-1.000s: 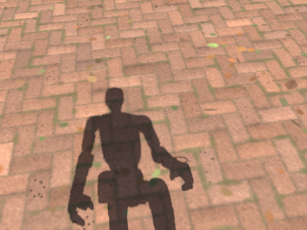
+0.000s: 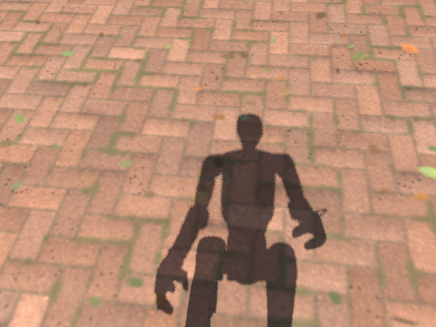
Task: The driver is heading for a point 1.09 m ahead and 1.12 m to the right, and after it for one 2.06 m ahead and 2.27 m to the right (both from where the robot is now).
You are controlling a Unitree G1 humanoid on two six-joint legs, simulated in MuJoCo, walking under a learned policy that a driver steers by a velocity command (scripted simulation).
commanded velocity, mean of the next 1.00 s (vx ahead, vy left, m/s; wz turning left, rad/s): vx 0.50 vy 0.00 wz -0.54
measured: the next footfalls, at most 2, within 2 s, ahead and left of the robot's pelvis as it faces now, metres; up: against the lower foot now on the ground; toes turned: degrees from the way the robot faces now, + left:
left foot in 0.18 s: +0.26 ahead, +0.12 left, +0.00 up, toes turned -7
right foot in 0.72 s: +0.46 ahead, -0.15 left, +0.00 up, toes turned -30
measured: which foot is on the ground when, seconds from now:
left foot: up 0.00-0.16, down 0.18-0.74, up 0.76-1.00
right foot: down 0.00-0.20, up 0.22-0.70, down 0.72-1.00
